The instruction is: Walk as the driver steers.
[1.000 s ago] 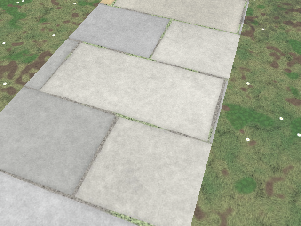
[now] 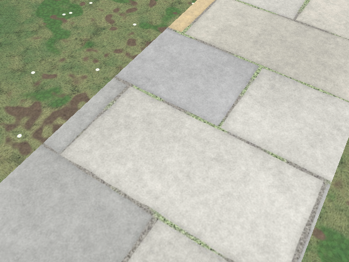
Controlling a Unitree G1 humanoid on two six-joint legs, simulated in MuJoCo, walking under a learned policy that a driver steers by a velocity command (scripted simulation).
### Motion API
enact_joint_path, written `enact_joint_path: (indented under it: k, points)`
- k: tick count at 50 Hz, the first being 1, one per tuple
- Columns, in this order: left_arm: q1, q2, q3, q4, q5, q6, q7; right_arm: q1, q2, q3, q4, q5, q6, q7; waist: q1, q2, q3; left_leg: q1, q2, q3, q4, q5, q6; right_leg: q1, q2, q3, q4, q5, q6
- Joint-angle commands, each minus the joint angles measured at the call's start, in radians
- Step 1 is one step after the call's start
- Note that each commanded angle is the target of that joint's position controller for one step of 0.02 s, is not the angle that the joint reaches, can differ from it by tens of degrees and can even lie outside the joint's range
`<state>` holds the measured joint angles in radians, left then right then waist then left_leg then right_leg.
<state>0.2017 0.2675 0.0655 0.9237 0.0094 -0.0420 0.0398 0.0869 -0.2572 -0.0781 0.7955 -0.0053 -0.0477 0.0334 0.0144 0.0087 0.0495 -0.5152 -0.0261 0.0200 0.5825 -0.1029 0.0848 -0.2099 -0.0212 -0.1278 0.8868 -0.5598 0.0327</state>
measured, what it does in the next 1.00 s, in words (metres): steps on the spot, turning left: right foot, then left foot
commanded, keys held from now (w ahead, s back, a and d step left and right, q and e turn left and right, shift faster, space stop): q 1.00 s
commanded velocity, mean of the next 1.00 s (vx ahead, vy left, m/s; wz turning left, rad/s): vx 0.03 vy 0.00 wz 0.58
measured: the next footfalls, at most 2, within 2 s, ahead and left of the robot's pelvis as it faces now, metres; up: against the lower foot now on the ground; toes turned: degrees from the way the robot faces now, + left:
right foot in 0.46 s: +0.16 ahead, -0.14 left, +0.00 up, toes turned +22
left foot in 0.90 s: +0.04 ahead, +0.10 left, +0.00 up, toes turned +34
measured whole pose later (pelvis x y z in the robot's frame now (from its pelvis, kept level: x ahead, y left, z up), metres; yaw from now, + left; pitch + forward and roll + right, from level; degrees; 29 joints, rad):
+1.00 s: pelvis +0.05 -0.01 +0.02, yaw +36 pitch +2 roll -1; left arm 0.15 0.33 0.09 0.73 0.00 0.01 0.03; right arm 0.18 -0.30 -0.08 0.59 0.00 0.03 0.01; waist 0.01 -0.05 0.05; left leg -0.32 -0.03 -0.03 0.54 -0.26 0.04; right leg -0.49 -0.06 -0.01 1.07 -0.51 0.06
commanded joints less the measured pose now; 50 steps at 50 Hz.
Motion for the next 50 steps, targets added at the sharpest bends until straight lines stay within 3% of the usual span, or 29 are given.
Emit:
enact_joint_path:
  k: [1,2,3,5,7,10,14,18,20,22,23,24,25,26,27,28,29,31,34,37,40,43,44,45,46,47,48,49,50]
  points:
    - [0.055,0.106,0.009,-0.101,-0.026,-0.032,-0.026,0.188,-0.217,-0.055,-0.066,-0.007,0.000,-0.013,-0.069,0.108,-0.426,0.698,0.357,-0.583,-0.160,0.588,0.331,-0.466,0.053,0.236,0.556,-0.089,0.009]
    - [-0.003,0.112,0.012,-0.112,-0.028,-0.024,-0.017,0.113,-0.176,-0.045,-0.080,0.013,0.004,-0.019,-0.051,0.028,-0.307,0.573,0.303,-0.483,-0.193,0.412,0.265,-0.494,0.014,0.221,0.485,0.009,0.004]
    - [-0.029,0.120,0.018,-0.108,-0.012,-0.011,-0.002,0.069,-0.150,-0.036,-0.092,0.021,0.011,-0.025,-0.033,-0.020,-0.233,0.440,0.266,-0.435,-0.226,0.297,0.222,-0.467,-0.018,0.219,0.407,0.069,0.006]
    - [-0.031,0.130,0.029,-0.125,0.002,0.017,0.010,0.042,-0.143,-0.033,-0.106,0.005,0.023,-0.033,0.006,0.033,-0.184,0.270,0.212,-0.398,-0.269,0.200,0.192,-0.359,-0.019,0.214,0.295,0.121,0.003]
    - [-0.015,0.098,0.023,-0.128,0.002,0.025,0.017,0.051,-0.165,-0.041,-0.117,-0.004,0.026,-0.043,0.012,0.075,-0.188,0.237,0.182,-0.369,-0.271,0.227,0.181,-0.330,0.002,0.203,0.190,0.150,0.012]
    - [-0.041,0.093,0.021,-0.141,0.002,0.032,0.025,0.070,-0.191,-0.050,-0.132,0.008,0.037,-0.060,-0.003,0.084,-0.214,0.251,0.173,-0.396,-0.271,0.113,0.165,-0.335,0.015,0.219,0.083,0.203,0.033]
    - [-0.092,0.097,0.022,-0.164,-0.003,0.033,0.022,0.056,-0.187,-0.049,-0.154,0.012,0.057,-0.073,-0.023,0.120,-0.178,0.221,0.140,-0.447,-0.290,-0.158,0.128,-0.321,0.029,0.236,-0.033,0.255,0.043]
    - [-0.102,0.103,0.022,-0.178,-0.012,0.011,0.009,0.070,-0.184,-0.049,-0.167,0.008,0.072,-0.076,-0.039,0.150,-0.169,0.253,0.138,-0.509,-0.270,-0.146,0.120,-0.259,0.048,0.240,-0.161,0.231,0.032]
    - [-0.075,0.110,0.024,-0.176,-0.018,0.001,-0.002,0.068,-0.183,-0.048,-0.178,0.012,0.080,-0.076,-0.029,0.162,-0.170,0.273,0.134,-0.541,-0.245,-0.082,0.111,-0.197,0.059,0.231,-0.266,0.232,0.015]
    - [0.004,0.125,0.034,-0.155,-0.019,-0.006,-0.014,0.053,-0.175,-0.044,-0.191,0.026,0.090,-0.079,0.020,0.148,-0.168,0.227,0.084,-0.524,-0.190,-0.068,0.066,-0.037,0.041,0.210,-0.487,0.364,-0.016]
    - [0.037,0.182,0.049,-0.151,-0.003,-0.004,-0.014,0.080,-0.136,-0.033,-0.196,0.027,0.093,-0.081,0.013,0.051,-0.188,0.119,0.021,-0.453,-0.070,-0.215,0.016,0.094,-0.109,0.312,-0.544,0.399,-0.066]
    - [0.001,0.274,0.066,-0.164,0.026,0.010,-0.008,0.102,-0.102,-0.028,-0.225,0.034,0.086,-0.077,-0.044,-0.255,-0.143,-0.101,-0.155,-0.219,0.156,-0.448,-0.041,0.141,-0.321,0.556,-0.589,0.572,-0.205]
    - [-0.022,0.226,0.058,-0.190,0.052,0.009,-0.009,0.090,-0.194,-0.053,-0.228,0.012,0.068,-0.068,-0.023,-0.287,-0.141,-0.145,-0.109,-0.196,0.398,-0.515,-0.089,0.067,-0.420,0.667,-0.606,0.673,-0.310]
    - [-0.082,0.174,0.044,-0.221,0.040,0.009,-0.003,0.119,-0.236,-0.070,-0.204,0.013,0.068,-0.060,-0.045,-0.196,-0.137,-0.128,-0.074,-0.201,0.516,-0.445,-0.105,0.052,-0.377,0.562,-0.579,0.693,-0.289]
    - [-0.122,0.139,0.037,-0.231,0.022,0.011,0.000,0.147,-0.221,-0.071,-0.174,0.018,0.078,-0.061,-0.057,-0.142,-0.119,-0.123,-0.065,-0.179,0.568,-0.384,-0.122,0.045,-0.297,0.448,-0.557,0.673,-0.232]
    - [-0.128,0.125,0.031,-0.237,0.006,0.014,0.004,0.160,-0.194,-0.066,-0.161,0.015,0.090,-0.065,-0.052,-0.127,-0.109,-0.142,-0.061,-0.166,0.632,-0.335,-0.137,0.060,-0.256,0.386,-0.546,0.652,-0.203]
    - [-0.121,0.121,0.026,-0.239,0.000,0.018,0.006,0.161,-0.165,-0.058,-0.162,0.017,0.100,-0.062,-0.044,-0.127,-0.092,-0.150,-0.056,-0.152,0.679,-0.313,-0.152,0.053,-0.241,0.340,-0.546,0.685,-0.204]
    - [-0.088,0.131,0.027,-0.239,0.006,0.029,0.009,0.113,-0.137,-0.045,-0.193,0.030,0.103,-0.058,-0.018,-0.149,-0.072,-0.160,-0.033,-0.095,0.624,-0.265,-0.170,0.067,-0.211,0.263,-0.564,0.679,-0.215]
    - [-0.025,0.163,0.040,-0.234,0.007,0.042,0.016,0.036,-0.118,-0.032,-0.245,0.030,0.099,-0.051,0.034,-0.186,-0.091,-0.164,0.017,-0.066,0.461,-0.256,-0.192,0.171,-0.244,0.245,-0.561,0.695,-0.242]
    - [-0.037,0.204,0.056,-0.244,-0.001,0.046,0.007,0.025,-0.104,-0.022,-0.270,0.025,0.098,-0.035,0.040,-0.203,-0.113,-0.036,0.049,-0.017,0.309,-0.280,-0.178,0.141,-0.272,0.199,-0.555,0.718,-0.246]
    - [-0.043,0.220,0.065,-0.246,-0.015,0.043,-0.008,0.039,-0.125,-0.030,-0.278,0.026,0.105,-0.023,0.035,-0.213,-0.115,0.066,0.040,0.030,0.180,-0.272,-0.146,0.115,-0.292,0.172,-0.535,0.715,-0.238]
    - [-0.065,0.217,0.066,-0.240,-0.043,0.040,-0.014,0.108,-0.124,-0.041,-0.262,0.028,0.110,-0.012,-0.018,-0.194,-0.121,0.219,0.012,0.065,-0.084,-0.117,-0.077,0.081,-0.286,0.129,-0.436,0.671,-0.176]
    - [-0.019,0.183,0.058,-0.220,-0.041,0.036,-0.017,0.154,-0.147,-0.054,-0.245,0.026,0.108,-0.019,-0.029,-0.136,-0.138,0.352,-0.001,0.039,-0.181,-0.006,-0.043,0.006,-0.252,0.077,-0.344,0.596,-0.117]
    - [0.007,0.128,0.043,-0.228,-0.006,0.034,-0.023,0.199,-0.244,-0.081,-0.249,0.027,0.103,-0.034,-0.024,0.090,-0.167,0.550,0.171,-0.212,-0.212,0.308,0.023,-0.209,-0.160,-0.019,-0.093,0.317,-0.021]
    - [-0.051,0.084,0.021,-0.294,0.032,0.030,-0.021,0.191,-0.331,-0.088,-0.279,0.002,0.091,-0.039,-0.020,0.327,-0.169,0.594,0.410,-0.536,-0.182,0.584,0.232,-0.489,-0.020,0.011,0.153,-0.138,0.047]
    - [-0.125,0.144,0.039,-0.305,0.010,0.025,-0.015,0.222,-0.280,-0.076,-0.271,-0.020,0.067,-0.028,-0.098,0.215,-0.236,0.540,0.420,-0.537,-0.217,0.491,0.306,-0.493,-0.015,0.158,0.306,-0.137,0.045]
    - [-0.134,0.165,0.046,-0.304,-0.011,0.029,-0.013,0.175,-0.255,-0.063,-0.261,-0.018,0.052,-0.029,-0.065,0.173,-0.179,0.495,0.355,-0.439,-0.225,0.394,0.250,-0.502,-0.031,0.181,0.338,-0.052,0.030]
    - [-0.114,0.166,0.052,-0.285,-0.009,0.033,-0.006,0.113,-0.231,-0.057,-0.261,0.001,0.048,-0.036,-0.034,0.126,-0.146,0.456,0.290,-0.372,-0.224,0.303,0.185,-0.502,-0.043,0.189,0.308,0.039,0.025]
    - [-0.105,0.174,0.056,-0.277,0.000,0.039,0.001,0.069,-0.205,-0.046,-0.268,0.017,0.052,-0.042,-0.018,0.120,-0.130,0.421,0.259,-0.343,-0.224,0.281,0.151,-0.489,-0.047,0.193,0.278,0.099,0.028]
Keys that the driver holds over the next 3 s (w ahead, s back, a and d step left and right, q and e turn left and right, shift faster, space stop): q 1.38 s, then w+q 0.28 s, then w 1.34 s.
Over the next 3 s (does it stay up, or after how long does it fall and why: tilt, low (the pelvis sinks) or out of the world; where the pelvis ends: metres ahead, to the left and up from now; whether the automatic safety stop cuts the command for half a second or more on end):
stays up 0.28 0.70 0.02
